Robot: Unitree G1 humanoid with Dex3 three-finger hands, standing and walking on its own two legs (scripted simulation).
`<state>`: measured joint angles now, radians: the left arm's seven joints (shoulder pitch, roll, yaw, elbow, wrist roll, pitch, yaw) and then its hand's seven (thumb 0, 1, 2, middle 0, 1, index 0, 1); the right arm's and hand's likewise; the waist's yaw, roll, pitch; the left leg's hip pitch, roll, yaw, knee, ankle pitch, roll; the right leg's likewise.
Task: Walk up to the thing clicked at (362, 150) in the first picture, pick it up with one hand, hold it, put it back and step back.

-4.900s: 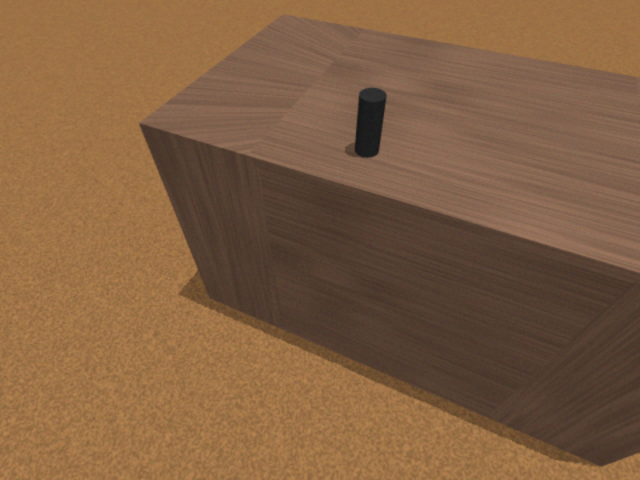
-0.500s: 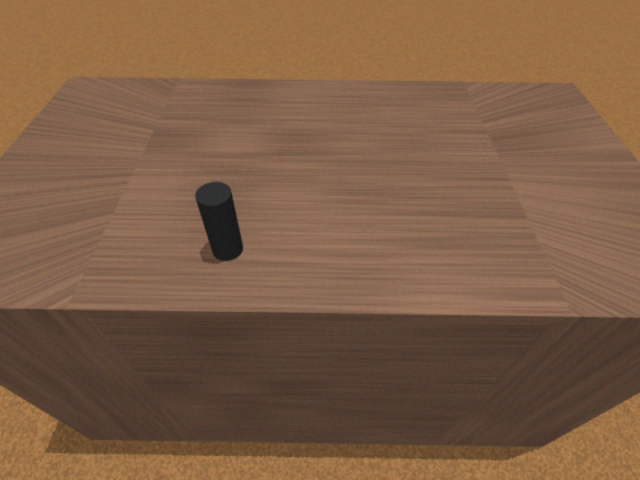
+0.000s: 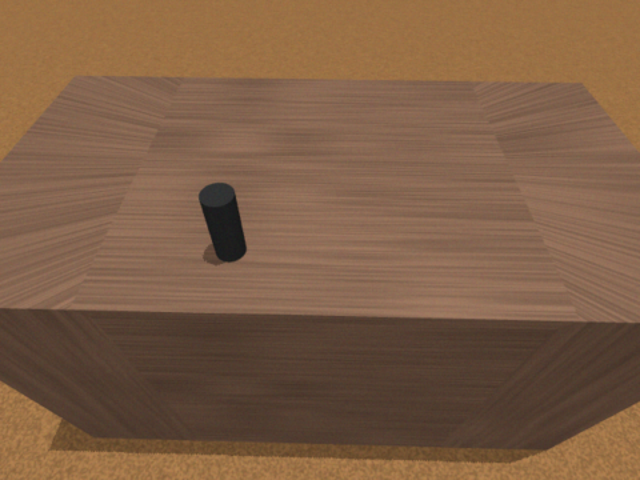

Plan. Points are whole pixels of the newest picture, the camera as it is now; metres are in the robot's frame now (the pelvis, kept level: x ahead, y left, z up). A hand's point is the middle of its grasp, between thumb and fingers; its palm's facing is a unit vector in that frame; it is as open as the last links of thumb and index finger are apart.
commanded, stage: stand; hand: left
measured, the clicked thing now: (224, 224) +0.47 +0.16 +0.03
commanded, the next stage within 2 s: rise first in 0.58 s
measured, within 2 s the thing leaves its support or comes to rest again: neither
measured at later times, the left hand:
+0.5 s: hand out of the picture +0.07 +0.25 -0.16, palm faces -0.03 -0.94 -0.35, open 7.4 cm
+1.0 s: hand (139, 464) +0.17 +0.25 -0.11, palm faces +0.24 -0.92 -0.32, open 12.9 cm
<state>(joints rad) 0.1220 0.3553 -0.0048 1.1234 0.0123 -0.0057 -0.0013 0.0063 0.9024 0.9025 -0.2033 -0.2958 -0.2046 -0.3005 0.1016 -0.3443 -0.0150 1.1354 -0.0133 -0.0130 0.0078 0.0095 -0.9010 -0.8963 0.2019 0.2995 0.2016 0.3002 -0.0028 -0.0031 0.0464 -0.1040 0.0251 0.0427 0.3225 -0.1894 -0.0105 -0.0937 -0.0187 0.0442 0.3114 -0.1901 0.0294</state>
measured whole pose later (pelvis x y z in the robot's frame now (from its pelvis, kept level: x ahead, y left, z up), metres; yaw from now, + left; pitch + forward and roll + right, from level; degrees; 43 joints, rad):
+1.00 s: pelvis +0.00 -0.01 -0.01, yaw +2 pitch +3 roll +0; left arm 0.14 0.29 0.14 0.71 -0.04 -0.06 0.06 0.01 0.26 0.33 -0.08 -0.08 -0.08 -0.08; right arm 0.11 -0.27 -0.13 0.83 0.04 -0.08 -0.05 0.01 -0.24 -0.33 0.07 0.08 0.07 0.08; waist 0.02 0.00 0.00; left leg -0.27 0.03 0.01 0.45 -0.24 -0.02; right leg -0.24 -0.01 0.01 0.43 -0.24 0.02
